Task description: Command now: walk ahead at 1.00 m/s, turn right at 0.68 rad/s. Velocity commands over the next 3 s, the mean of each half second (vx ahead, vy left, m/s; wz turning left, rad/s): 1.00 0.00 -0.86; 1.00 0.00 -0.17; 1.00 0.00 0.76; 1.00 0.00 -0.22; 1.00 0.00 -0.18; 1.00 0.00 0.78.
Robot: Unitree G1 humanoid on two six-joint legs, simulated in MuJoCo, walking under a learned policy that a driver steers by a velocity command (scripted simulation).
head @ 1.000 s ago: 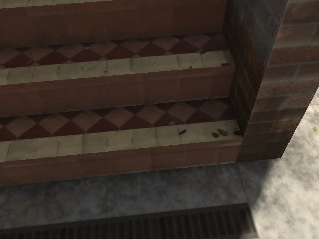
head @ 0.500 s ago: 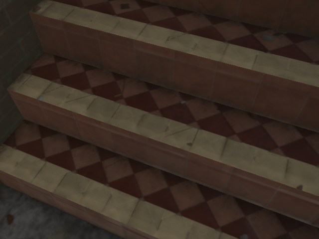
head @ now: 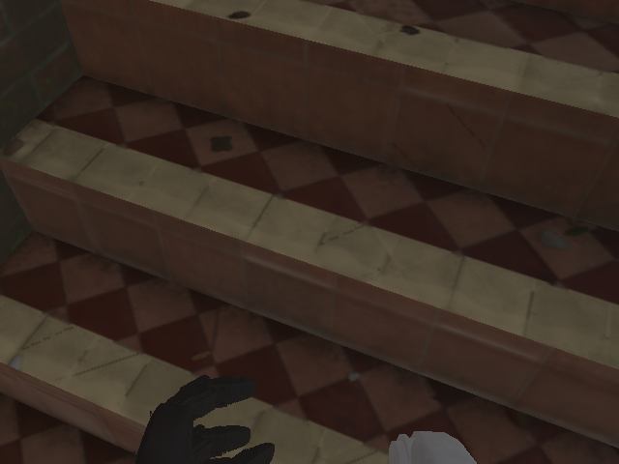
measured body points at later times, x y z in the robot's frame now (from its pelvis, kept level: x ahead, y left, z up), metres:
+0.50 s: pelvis +0.33 -0.04 +0.28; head +0.35 -0.04 +0.73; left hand +0.53 +0.17 +0.16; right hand +0.44 -0.33 +0.22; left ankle +0.43 +0.06 -0.37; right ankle +0.17 -0.08 -0.26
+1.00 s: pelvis +0.62 -0.23 +0.54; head +0.64 -0.22 +0.99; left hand +0.76 +0.00 +0.39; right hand +0.70 -0.52 +0.48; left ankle +0.67 -0.11 +0.17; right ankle +0.55 -0.29 -0.17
